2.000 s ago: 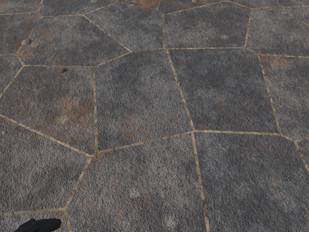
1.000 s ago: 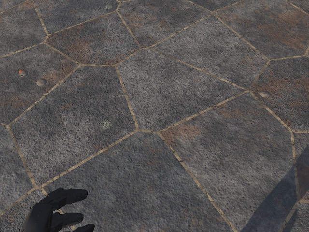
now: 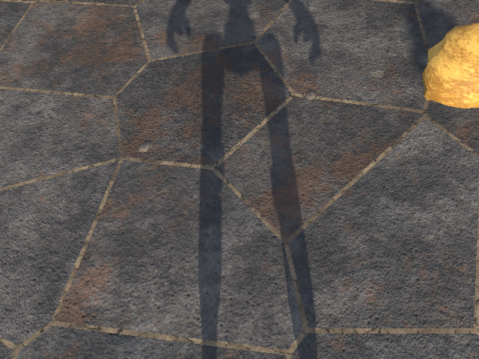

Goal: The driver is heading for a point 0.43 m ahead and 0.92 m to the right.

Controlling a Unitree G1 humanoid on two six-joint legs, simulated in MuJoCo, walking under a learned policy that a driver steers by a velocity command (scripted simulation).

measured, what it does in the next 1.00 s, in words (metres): walks ahead, turning right: left foot, then right foot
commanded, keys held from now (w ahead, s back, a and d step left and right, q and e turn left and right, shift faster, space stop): e+shift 0.20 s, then w+e+shift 0.80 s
